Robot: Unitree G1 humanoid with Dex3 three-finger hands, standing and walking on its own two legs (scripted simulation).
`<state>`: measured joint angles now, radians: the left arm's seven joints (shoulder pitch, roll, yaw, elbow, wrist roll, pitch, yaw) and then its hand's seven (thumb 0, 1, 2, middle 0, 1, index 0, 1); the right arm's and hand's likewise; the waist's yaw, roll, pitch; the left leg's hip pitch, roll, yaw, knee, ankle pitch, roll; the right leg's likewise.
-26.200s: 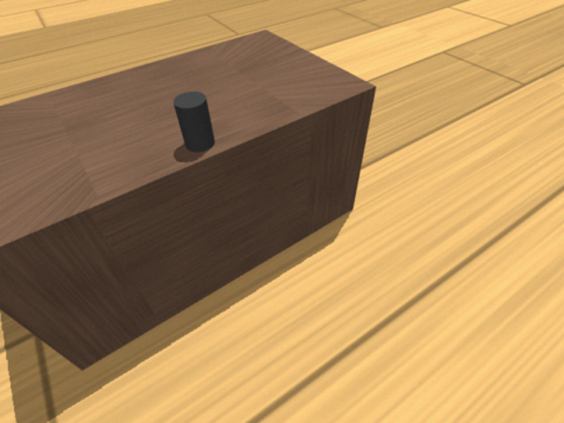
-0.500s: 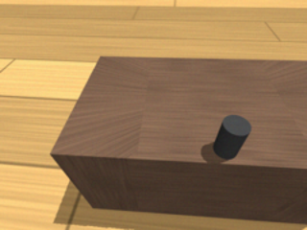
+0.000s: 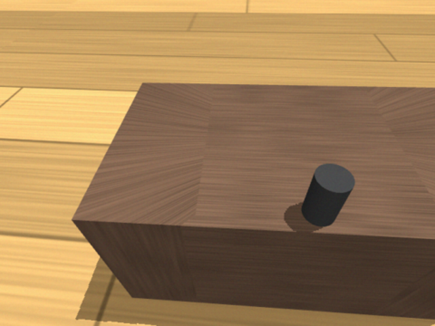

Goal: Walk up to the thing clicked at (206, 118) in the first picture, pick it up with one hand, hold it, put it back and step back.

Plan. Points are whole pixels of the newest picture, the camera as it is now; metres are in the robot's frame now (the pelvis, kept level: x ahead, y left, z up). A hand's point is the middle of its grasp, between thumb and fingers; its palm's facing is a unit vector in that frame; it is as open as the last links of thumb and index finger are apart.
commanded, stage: stand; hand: right
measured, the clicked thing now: (325, 196) +0.44 -0.24 -0.06
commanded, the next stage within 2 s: none
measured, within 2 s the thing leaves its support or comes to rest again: neither
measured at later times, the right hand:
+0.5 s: hand out of the picture +0.07 -0.25 -0.16, palm faces -0.03 +0.94 -0.35, open 9.7 cm
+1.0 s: hand out of the picture +0.08 -0.25 -0.16, palm faces -0.02 +0.94 -0.34, open 7.4 cm
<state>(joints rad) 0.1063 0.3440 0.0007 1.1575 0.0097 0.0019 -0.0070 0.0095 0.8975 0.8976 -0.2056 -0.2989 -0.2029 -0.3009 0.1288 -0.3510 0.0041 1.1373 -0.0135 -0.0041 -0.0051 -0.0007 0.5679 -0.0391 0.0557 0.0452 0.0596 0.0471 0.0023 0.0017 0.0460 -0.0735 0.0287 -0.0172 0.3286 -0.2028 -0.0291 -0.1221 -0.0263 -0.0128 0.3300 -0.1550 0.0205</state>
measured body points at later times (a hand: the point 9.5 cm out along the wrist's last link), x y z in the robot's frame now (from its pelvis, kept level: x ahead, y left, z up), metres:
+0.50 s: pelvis +0.01 +0.00 +0.00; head +0.01 +0.00 +0.45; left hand +0.07 +0.30 -0.13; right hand +0.07 -0.30 -0.14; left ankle -0.01 +0.14 -0.75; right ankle +0.02 -0.13 -0.75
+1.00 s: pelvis +0.01 +0.00 +0.00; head +0.02 +0.00 +0.45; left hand +0.08 +0.30 -0.13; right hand +0.08 -0.30 -0.14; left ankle -0.01 +0.14 -0.75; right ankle +0.02 -0.13 -0.75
